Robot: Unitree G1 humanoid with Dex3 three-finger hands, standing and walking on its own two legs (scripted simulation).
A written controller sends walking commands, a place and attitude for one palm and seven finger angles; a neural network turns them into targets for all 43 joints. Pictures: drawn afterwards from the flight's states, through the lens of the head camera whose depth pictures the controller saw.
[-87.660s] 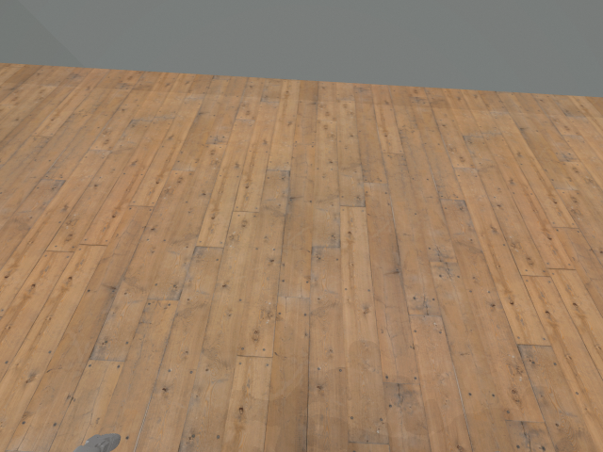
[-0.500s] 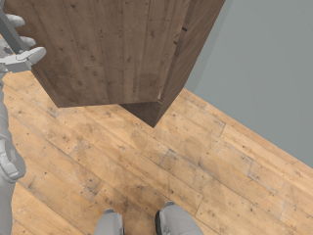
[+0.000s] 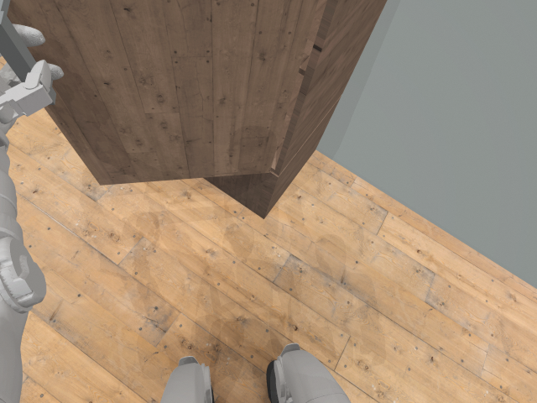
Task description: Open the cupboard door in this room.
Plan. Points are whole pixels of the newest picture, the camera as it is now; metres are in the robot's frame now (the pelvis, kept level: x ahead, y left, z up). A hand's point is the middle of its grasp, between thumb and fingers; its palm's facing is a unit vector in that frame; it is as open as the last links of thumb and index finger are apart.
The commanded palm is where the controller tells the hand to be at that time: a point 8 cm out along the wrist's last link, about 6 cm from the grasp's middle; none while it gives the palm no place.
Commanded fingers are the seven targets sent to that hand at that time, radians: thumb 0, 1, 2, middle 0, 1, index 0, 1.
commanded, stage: pull the door open along its arc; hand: left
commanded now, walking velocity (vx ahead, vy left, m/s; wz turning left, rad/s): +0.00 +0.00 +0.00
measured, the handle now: (25, 52) +0.59 +0.27 +0.09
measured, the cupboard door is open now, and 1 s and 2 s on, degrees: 43 81 80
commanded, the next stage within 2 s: open thumb and fingers to let go in 0.82 s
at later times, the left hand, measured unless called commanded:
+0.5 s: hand (71, 179) +0.40 +0.19 +0.09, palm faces +0.15 -0.99 +0.04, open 6.2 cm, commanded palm +0.33 +0.26 +0.08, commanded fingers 0.00 0.90 0.90 -0.40 -1.35 -0.40 -1.35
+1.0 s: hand (152, 245) +0.31 +0.10 +0.09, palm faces +0.45 -0.89 +0.00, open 6.2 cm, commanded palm +0.27 +0.15 +0.08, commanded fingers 0.00 0.55 0.75 -0.38 -1.31 -0.38 -1.31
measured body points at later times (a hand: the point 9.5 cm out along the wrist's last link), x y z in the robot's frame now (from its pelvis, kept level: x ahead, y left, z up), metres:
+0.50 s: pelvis +0.02 +0.00 +0.02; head +0.09 +0.01 +0.47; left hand +0.38 +0.24 +0.09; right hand +0.12 -0.25 -0.08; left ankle +0.00 +0.10 -0.67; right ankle +0.01 -0.13 -0.67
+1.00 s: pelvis +0.01 -0.05 +0.02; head +0.05 -0.06 +0.47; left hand +0.29 +0.15 +0.09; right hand +0.19 -0.26 -0.09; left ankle +0.00 +0.10 -0.67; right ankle +0.01 -0.14 -0.67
